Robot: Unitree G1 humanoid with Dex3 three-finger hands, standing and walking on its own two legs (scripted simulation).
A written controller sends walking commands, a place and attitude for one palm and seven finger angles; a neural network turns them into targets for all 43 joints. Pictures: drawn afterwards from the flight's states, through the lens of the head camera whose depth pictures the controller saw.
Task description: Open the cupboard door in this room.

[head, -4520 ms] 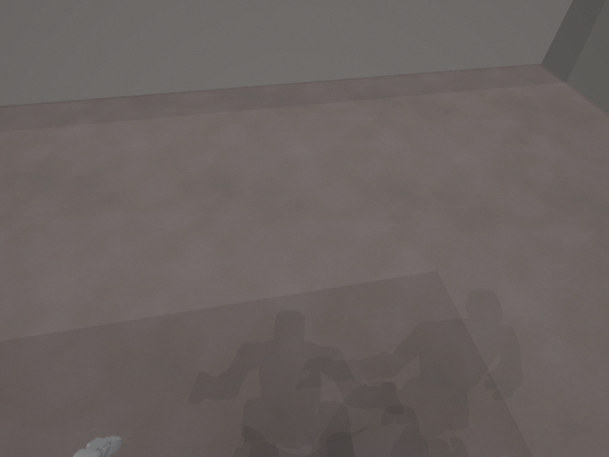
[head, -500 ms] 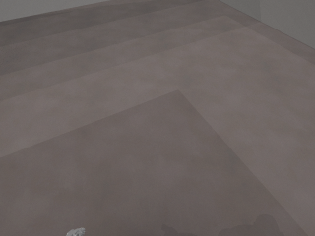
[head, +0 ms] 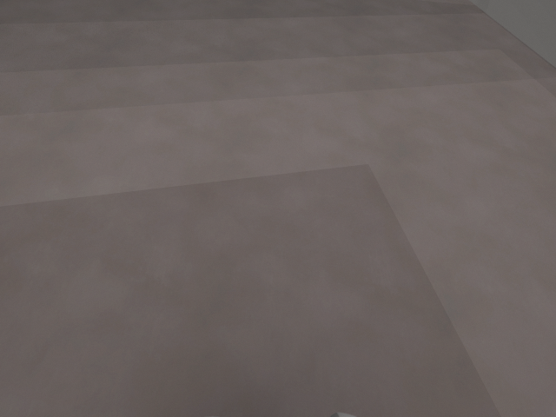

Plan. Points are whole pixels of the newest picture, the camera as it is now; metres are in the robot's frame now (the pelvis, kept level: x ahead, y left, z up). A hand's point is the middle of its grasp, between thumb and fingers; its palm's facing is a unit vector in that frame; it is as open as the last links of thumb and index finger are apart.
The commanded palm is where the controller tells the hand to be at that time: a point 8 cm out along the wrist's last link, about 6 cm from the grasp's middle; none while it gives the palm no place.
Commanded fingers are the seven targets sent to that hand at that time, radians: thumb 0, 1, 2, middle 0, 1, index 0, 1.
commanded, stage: turn or walk to find it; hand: left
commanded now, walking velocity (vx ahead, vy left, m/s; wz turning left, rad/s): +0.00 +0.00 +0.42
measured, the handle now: out of the picture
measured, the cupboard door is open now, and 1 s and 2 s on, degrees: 0 0 0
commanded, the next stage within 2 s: none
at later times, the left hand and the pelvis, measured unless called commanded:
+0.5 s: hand out of the picture +0.03 +0.18 -0.14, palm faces +0.23 -0.94 -0.25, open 7.4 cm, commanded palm none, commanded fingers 0.00 0.90 0.90 -0.20 -0.30 -0.20 -0.30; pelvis -0.01 -0.03 +0.01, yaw +13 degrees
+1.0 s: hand out of the picture -0.05 +0.25 -0.15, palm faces +0.44 -0.87 -0.24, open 7.4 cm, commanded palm none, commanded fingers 0.00 0.90 0.90 -0.20 -0.30 -0.20 -0.30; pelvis -0.04 +0.02 +0.01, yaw +24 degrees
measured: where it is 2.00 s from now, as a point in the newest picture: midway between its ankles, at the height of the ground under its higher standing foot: outside the picture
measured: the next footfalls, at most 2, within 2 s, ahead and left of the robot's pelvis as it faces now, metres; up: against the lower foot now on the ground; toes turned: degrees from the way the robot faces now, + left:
right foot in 0.30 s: +0.05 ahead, -0.13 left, +0.00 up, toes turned +3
left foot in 0.70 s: -0.03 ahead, +0.12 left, +0.00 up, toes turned +23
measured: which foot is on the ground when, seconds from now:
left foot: down 0.00-0.32, up 0.34-0.68, down 0.70-1.00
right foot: up 0.00-0.28, down 0.30-0.70, up 0.72-1.00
